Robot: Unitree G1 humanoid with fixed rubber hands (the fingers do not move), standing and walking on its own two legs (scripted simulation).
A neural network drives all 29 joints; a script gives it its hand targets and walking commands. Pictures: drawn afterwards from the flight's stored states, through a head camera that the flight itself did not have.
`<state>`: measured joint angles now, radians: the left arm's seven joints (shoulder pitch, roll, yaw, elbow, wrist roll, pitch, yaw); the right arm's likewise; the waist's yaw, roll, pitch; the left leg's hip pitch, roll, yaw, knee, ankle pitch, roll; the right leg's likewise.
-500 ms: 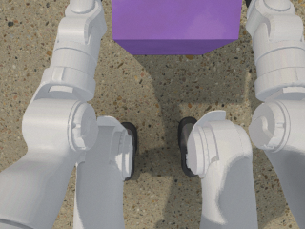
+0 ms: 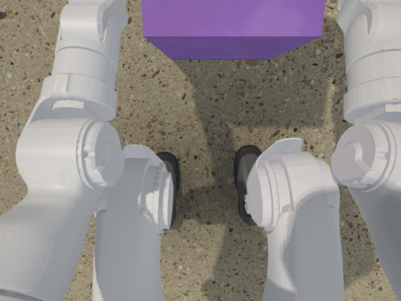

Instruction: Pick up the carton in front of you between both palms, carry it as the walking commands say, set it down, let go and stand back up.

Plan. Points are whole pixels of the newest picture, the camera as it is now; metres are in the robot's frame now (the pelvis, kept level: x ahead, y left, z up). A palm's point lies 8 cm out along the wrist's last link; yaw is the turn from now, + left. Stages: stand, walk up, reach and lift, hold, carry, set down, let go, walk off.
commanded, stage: set down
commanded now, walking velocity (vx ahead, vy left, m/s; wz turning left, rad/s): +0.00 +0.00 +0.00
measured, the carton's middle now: out of the picture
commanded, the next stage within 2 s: let go in 1.34 s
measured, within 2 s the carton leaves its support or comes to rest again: neither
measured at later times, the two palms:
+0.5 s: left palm out of the picture +0.58 +0.13 -0.11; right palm out of the picture +0.56 -0.24 -0.11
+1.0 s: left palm out of the picture +0.58 +0.14 +0.05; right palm out of the picture +0.56 -0.25 +0.05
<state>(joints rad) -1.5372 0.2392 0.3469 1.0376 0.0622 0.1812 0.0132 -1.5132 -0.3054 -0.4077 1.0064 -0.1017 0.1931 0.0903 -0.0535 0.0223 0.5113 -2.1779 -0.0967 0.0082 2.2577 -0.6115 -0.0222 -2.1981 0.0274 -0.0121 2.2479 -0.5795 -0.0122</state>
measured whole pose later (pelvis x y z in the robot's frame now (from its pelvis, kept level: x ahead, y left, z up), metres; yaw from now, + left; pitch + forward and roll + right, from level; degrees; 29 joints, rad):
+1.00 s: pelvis +0.02 +0.00 +0.15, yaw +0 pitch +47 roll +2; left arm -1.29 0.29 0.23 0.87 -0.07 0.22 0.11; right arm -1.29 -0.38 -0.26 0.90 0.09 0.20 -0.02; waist -0.04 0.02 0.03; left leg -1.99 -0.07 -0.02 1.68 -0.51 -0.02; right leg -2.02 0.05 0.02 1.67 -0.48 -0.01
